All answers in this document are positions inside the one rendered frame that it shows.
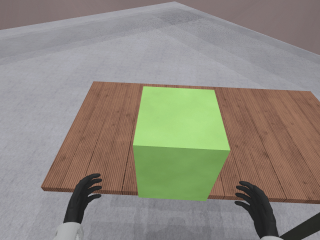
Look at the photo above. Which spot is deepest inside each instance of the robot right hand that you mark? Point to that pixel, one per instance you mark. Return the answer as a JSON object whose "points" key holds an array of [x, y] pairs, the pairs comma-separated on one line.
{"points": [[259, 209]]}

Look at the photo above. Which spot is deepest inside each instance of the left robot forearm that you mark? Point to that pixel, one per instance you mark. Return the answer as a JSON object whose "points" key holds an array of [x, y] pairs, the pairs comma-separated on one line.
{"points": [[69, 231]]}

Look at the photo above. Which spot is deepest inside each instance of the robot left hand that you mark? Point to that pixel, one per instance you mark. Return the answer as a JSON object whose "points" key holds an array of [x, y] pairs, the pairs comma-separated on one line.
{"points": [[80, 199]]}

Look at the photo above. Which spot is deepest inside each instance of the carton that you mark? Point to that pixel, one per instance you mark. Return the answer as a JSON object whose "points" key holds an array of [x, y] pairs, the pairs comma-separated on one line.
{"points": [[180, 143]]}

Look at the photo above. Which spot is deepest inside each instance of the table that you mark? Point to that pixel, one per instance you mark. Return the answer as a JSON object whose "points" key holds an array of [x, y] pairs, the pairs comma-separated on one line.
{"points": [[273, 136]]}

